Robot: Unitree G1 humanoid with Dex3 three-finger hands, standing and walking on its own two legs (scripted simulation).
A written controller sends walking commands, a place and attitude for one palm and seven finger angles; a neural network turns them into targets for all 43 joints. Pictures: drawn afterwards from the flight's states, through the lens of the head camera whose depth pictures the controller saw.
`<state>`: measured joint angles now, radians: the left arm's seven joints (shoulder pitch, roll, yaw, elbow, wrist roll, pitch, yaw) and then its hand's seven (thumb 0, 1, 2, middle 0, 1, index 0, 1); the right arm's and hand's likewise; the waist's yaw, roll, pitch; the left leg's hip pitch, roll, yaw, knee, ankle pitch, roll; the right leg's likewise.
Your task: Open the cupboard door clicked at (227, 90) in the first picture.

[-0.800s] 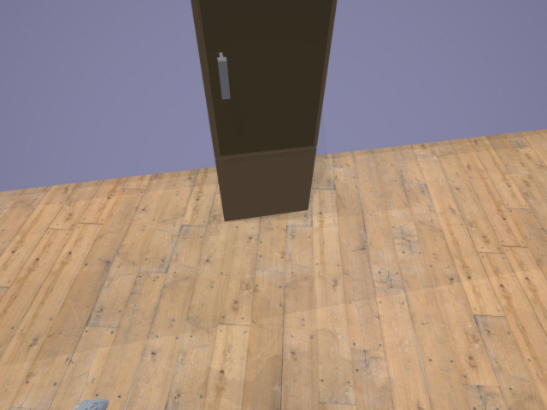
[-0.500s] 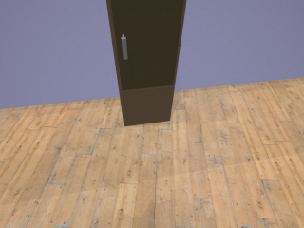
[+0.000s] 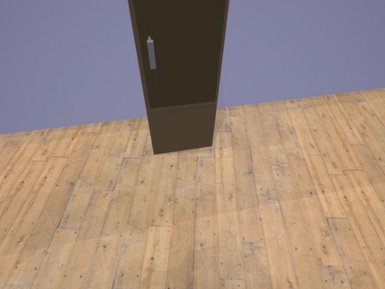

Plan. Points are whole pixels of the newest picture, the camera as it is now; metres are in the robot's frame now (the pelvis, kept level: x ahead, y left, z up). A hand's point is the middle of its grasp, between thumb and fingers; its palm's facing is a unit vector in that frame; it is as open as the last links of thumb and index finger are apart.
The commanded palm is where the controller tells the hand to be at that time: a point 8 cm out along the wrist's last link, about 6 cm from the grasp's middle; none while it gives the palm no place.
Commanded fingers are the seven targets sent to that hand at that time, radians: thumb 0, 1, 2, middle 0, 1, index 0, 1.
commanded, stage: stand and wait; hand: left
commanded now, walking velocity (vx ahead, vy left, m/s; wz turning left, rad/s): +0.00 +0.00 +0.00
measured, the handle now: (151, 52) +1.03 +0.24 -0.02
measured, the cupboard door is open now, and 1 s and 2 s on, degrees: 0 0 0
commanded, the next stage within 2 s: look at it before walking up in 0.02 s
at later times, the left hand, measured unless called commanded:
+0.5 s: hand out of the picture +0.09 +0.24 -0.15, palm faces -0.03 -0.94 -0.33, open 7.4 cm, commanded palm none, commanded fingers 0.00 0.90 0.90 -0.20 -0.30 -0.20 -0.30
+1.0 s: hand out of the picture +0.08 +0.22 -0.17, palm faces -0.10 -0.95 -0.29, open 7.4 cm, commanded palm none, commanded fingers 0.00 0.90 0.90 -0.20 -0.30 -0.20 -0.30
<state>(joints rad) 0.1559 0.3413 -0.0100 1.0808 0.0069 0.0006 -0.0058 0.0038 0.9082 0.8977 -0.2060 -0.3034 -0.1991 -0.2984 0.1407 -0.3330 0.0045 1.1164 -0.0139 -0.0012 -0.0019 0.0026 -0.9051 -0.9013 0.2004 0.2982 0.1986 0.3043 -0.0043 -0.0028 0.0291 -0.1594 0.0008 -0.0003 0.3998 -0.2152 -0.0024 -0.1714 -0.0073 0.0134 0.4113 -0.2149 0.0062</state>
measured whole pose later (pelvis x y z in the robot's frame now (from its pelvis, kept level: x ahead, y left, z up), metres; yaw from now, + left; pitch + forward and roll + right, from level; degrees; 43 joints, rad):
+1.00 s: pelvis +0.00 -0.01 -0.01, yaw -6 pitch +0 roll +1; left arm 0.20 0.29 0.02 1.00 0.01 0.05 0.00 0.00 0.91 0.90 -0.20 -0.30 -0.20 -0.30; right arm 0.12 -0.27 -0.02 1.01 -0.02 0.02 -0.02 0.00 -0.91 -0.90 0.20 0.30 0.20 0.30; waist 0.01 -0.01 0.04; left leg -0.21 0.04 0.09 0.51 -0.29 -0.01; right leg -0.28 0.03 0.10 0.56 -0.27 0.00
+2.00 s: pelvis +0.25 +0.00 -0.01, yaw -40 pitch +0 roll -2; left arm 0.05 0.23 0.08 0.88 0.03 0.06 -0.04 0.00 0.92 0.90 -0.20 -0.30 -0.19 -0.30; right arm 0.40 -0.19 -0.04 1.04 -0.03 -0.02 -0.04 0.00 -0.91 -0.90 0.20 0.30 0.20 0.30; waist -0.06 -0.02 0.10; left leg -0.04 0.09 0.37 0.50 -0.45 0.03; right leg -0.52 -0.03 -0.11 0.81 -0.28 0.01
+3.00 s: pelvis +0.31 +0.01 -0.02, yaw -76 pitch +0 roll +0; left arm 0.13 0.20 0.06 0.88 0.01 0.03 -0.01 0.00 0.91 0.90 -0.20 -0.30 -0.20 -0.30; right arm 0.29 -0.24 -0.08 0.98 -0.02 0.06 -0.02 0.00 -0.91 -0.90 0.20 0.30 0.20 0.30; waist -0.04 0.05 0.08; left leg -0.41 0.18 0.17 0.95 -0.51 -0.06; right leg -0.30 -0.01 -0.08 0.64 -0.32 -0.03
